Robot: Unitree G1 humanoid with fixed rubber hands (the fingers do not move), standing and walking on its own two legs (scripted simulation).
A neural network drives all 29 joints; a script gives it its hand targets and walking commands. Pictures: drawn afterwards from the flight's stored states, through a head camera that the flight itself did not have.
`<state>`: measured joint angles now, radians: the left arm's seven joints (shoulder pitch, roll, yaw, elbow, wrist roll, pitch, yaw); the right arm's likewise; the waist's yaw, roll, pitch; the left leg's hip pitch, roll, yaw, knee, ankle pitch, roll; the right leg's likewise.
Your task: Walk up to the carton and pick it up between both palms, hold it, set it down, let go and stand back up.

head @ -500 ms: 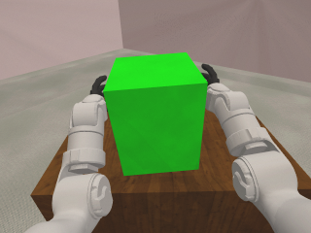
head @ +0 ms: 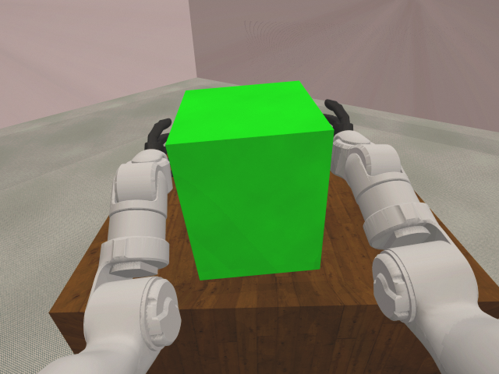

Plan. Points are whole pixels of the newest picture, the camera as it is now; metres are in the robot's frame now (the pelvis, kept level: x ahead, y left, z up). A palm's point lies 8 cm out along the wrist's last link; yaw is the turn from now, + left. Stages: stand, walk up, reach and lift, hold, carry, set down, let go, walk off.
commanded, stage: hold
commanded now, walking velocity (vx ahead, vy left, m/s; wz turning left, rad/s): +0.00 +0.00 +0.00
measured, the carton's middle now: (251, 177) +0.38 -0.01 +0.21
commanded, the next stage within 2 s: none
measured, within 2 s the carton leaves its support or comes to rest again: neither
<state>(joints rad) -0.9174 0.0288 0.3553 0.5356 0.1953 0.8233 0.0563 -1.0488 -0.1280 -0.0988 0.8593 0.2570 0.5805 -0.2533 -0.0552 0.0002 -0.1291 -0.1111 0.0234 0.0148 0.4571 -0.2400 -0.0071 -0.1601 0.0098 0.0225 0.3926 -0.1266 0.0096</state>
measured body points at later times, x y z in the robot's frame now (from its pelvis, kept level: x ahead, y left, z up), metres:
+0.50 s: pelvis +0.00 +0.00 +0.00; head -0.10 +0.01 +0.44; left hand +0.39 +0.14 +0.26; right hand +0.39 -0.15 +0.28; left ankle +0.01 +0.12 -0.74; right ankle +0.06 -0.13 -0.74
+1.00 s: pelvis +0.00 +0.00 +0.00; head -0.09 +0.01 +0.44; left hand +0.39 +0.14 +0.26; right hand +0.39 -0.15 +0.28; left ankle +0.01 +0.12 -0.74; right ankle +0.06 -0.13 -0.74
